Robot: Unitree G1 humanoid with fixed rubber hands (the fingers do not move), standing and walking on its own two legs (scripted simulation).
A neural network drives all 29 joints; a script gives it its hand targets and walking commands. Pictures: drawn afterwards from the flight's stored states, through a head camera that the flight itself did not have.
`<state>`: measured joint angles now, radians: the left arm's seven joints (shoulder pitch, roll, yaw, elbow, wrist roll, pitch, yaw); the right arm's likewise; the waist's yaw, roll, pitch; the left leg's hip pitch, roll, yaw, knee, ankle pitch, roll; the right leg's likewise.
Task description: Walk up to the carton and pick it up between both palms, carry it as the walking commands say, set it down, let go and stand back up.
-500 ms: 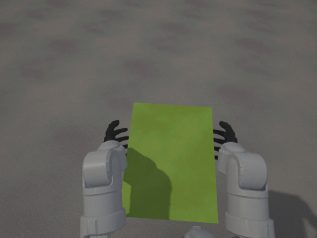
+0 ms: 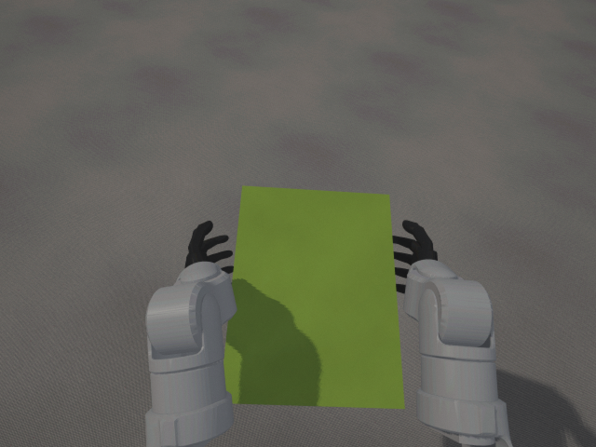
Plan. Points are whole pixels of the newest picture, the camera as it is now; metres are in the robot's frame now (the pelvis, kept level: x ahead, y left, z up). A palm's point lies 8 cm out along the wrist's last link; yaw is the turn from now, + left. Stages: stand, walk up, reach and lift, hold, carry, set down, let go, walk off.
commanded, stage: carry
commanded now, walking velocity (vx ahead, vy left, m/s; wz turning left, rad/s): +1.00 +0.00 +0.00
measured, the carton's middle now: (307, 301) +0.33 +0.03 -0.02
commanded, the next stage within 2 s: none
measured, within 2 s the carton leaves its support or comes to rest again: neither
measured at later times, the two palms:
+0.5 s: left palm (251, 110) +0.70 +0.16 +0.02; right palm (385, 113) +0.72 -0.10 +0.03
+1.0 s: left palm out of the picture +1.13 +0.19 +0.07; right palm out of the picture +1.11 -0.08 +0.08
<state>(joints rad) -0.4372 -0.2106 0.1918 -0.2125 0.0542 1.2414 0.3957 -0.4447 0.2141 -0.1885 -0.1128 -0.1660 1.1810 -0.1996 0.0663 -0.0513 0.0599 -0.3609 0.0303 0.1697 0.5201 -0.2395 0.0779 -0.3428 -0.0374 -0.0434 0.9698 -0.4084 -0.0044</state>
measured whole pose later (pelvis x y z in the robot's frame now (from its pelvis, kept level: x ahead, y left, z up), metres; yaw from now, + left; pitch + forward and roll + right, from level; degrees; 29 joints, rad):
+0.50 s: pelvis +0.41 +0.01 -0.02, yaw +3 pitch +1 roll -6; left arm -0.43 -0.21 0.13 0.03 0.14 1.23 0.32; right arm -0.39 0.18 -0.24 0.00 -0.10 1.23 -0.28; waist 0.03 0.04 0.05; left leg -0.43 0.07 -0.03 1.29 -0.40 0.03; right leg -0.37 0.02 -0.30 0.60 -0.24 -0.07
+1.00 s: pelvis +0.82 +0.07 -0.02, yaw -1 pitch +2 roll -3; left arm -0.42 -0.20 0.15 -0.12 0.16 1.23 0.24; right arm -0.40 0.20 -0.17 -0.17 -0.10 1.27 -0.32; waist -0.05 0.01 -0.04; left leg 0.16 0.02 0.17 0.34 -0.54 0.03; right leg -0.58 0.01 -0.21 0.56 -0.06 -0.04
